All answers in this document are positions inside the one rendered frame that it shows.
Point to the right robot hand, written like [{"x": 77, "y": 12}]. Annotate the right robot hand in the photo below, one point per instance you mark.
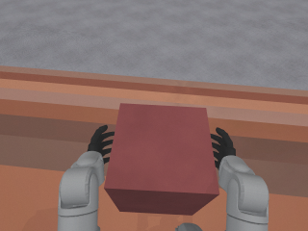
[{"x": 225, "y": 148}]

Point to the robot right forearm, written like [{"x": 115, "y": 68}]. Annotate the robot right forearm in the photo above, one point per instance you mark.
[{"x": 247, "y": 200}]

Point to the carton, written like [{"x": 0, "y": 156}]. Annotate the carton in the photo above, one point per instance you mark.
[{"x": 162, "y": 160}]

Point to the left robot hand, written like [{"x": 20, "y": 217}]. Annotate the left robot hand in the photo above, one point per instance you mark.
[{"x": 97, "y": 144}]

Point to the robot left forearm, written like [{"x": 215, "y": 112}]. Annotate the robot left forearm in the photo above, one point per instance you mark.
[{"x": 78, "y": 200}]

